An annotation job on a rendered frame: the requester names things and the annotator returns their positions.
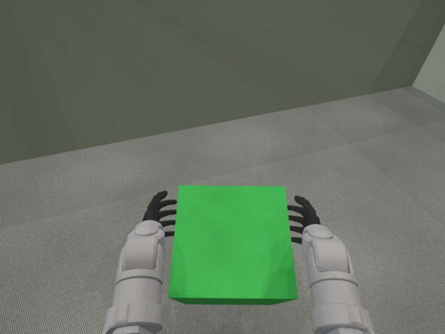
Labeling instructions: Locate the robot left forearm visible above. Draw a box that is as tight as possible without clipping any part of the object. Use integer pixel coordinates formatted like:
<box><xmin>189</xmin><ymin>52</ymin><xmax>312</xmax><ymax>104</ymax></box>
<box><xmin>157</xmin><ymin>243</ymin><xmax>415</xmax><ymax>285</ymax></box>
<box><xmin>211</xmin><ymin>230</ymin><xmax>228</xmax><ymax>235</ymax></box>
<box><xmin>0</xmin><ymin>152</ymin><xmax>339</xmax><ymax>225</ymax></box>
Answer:
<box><xmin>102</xmin><ymin>220</ymin><xmax>165</xmax><ymax>334</ymax></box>

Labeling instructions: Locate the left robot hand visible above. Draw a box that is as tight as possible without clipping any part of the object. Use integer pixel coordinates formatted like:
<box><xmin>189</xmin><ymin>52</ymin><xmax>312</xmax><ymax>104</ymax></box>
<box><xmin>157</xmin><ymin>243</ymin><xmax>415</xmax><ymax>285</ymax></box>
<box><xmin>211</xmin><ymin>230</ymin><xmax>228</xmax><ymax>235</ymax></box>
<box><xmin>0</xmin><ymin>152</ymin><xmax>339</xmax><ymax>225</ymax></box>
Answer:
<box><xmin>142</xmin><ymin>191</ymin><xmax>177</xmax><ymax>237</ymax></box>

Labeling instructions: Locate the robot right forearm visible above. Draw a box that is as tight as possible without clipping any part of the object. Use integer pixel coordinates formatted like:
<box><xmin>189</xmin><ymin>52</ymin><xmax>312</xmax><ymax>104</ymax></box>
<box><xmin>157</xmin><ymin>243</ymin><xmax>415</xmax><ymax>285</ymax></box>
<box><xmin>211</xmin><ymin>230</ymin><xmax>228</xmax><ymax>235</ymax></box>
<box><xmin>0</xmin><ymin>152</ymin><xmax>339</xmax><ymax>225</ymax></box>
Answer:
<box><xmin>302</xmin><ymin>224</ymin><xmax>375</xmax><ymax>334</ymax></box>

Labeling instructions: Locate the right robot hand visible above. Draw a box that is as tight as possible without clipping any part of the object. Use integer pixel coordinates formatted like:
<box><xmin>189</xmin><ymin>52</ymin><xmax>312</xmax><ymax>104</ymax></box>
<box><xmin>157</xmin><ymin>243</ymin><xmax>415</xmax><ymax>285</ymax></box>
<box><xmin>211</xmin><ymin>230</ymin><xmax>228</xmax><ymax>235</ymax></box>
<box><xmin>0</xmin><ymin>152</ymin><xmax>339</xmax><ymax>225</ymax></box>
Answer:
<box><xmin>287</xmin><ymin>196</ymin><xmax>321</xmax><ymax>244</ymax></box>

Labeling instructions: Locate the carton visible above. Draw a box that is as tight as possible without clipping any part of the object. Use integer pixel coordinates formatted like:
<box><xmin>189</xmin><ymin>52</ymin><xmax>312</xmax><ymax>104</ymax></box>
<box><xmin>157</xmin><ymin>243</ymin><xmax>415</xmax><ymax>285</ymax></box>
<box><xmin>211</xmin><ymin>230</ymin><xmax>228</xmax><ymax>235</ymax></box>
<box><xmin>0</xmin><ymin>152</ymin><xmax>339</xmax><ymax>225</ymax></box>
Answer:
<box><xmin>168</xmin><ymin>185</ymin><xmax>298</xmax><ymax>305</ymax></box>

